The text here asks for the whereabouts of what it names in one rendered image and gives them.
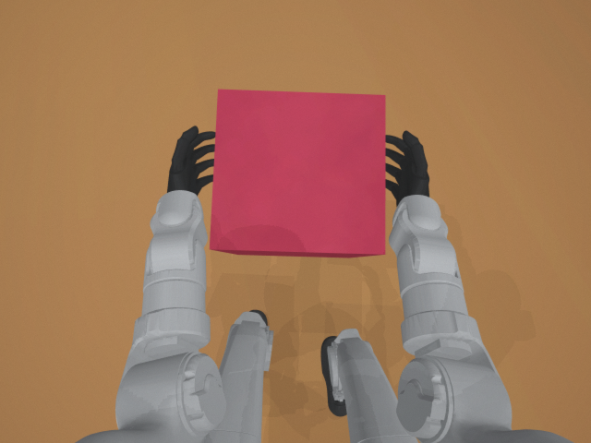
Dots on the robot right hand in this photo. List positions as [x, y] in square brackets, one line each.
[413, 179]

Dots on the robot left forearm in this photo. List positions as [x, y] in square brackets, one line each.
[173, 319]

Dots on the robot right forearm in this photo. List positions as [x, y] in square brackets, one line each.
[436, 320]

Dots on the left robot upper arm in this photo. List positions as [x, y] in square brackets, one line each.
[175, 399]

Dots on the robot right thigh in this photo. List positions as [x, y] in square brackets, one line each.
[369, 398]

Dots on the carton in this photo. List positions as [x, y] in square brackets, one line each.
[299, 174]

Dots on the robot right foot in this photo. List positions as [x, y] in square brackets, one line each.
[338, 408]

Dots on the right robot upper arm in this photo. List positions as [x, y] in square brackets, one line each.
[442, 400]

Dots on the robot left hand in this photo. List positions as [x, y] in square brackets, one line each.
[184, 170]

